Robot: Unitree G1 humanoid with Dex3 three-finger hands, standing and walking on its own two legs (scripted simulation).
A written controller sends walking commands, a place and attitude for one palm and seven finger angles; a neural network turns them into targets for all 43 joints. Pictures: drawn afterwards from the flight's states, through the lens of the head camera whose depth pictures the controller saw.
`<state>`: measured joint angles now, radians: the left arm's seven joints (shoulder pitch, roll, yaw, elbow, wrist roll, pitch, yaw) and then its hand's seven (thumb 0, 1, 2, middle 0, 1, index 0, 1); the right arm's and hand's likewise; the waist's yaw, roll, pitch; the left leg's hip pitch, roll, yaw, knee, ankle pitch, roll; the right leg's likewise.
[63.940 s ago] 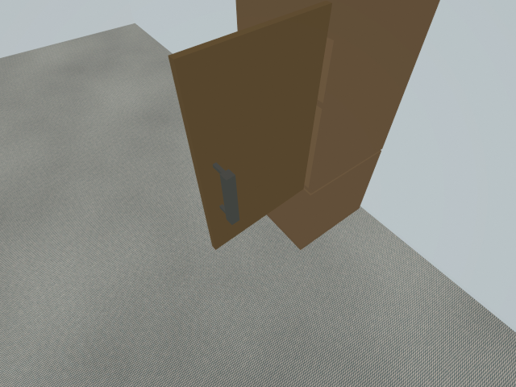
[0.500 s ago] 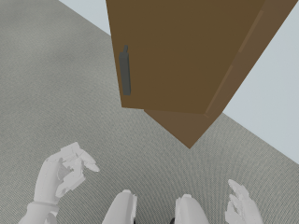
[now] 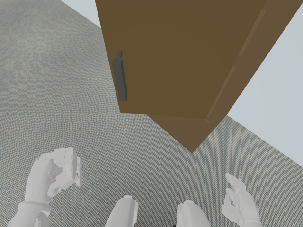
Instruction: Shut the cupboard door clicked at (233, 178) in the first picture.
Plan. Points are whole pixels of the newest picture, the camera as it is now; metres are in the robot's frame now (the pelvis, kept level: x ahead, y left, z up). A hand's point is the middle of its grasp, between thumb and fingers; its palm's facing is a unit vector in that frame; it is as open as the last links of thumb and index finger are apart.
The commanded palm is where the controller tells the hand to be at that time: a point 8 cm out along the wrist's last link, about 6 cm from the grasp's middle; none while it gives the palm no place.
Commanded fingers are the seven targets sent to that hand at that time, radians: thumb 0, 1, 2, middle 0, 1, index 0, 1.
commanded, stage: raise the hand and make a fist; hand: left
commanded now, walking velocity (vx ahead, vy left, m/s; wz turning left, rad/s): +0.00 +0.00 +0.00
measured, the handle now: (121, 77) +0.54 +0.15 +0.03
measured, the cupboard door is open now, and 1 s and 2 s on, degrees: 40 40 40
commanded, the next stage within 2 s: bring the fist close to the handle in 0.42 s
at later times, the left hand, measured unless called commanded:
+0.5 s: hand (82, 180) +0.21 +0.18 +0.05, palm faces -0.03 -1.00 -0.04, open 3.1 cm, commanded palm +0.19 +0.23 +0.05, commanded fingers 0.00 0.90 0.90 -1.30 -1.50 -1.30 -1.50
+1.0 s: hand (104, 138) +0.31 +0.15 +0.06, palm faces -0.02 -1.00 -0.04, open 3.1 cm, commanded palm +0.30 +0.19 +0.04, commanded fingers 0.00 0.90 0.90 -1.30 -1.50 -1.30 -1.50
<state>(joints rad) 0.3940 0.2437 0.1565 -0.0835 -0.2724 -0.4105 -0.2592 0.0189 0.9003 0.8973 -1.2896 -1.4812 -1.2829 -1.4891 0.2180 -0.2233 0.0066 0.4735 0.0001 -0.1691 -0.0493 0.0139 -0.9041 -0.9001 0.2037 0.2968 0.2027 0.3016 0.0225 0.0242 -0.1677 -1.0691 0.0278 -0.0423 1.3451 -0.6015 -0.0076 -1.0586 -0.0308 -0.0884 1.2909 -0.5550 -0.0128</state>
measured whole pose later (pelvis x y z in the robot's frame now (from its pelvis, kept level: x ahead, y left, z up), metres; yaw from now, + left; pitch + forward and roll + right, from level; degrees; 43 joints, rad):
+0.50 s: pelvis -0.01 -0.01 +0.00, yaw +0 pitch +18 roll -2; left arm 0.38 0.23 0.14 0.00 -0.28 -0.42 -0.28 0.02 0.90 0.90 -1.30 -1.50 -1.30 -1.50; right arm 0.23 -0.24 -0.01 0.48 0.02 -0.15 -0.06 0.02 -0.91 -0.90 0.20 0.30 0.20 0.30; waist 0.01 0.03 -0.18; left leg -1.07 0.03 -0.04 1.34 -0.59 -0.01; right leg -1.07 -0.03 -0.08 1.30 -0.55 -0.02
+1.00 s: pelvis -0.01 +0.00 +0.00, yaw +0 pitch +19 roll -2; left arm -0.02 0.19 0.07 0.18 -0.17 -0.37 -0.09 0.02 0.90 0.90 -1.30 -1.50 -1.30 -1.50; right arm 0.25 -0.24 0.02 0.53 -0.01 -0.13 -0.03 0.01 -0.91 -0.90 0.20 0.30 0.20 0.30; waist -0.03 0.03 -0.17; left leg -1.09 0.02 -0.02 1.32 -0.57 0.00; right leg -1.09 -0.04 -0.06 1.28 -0.52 0.00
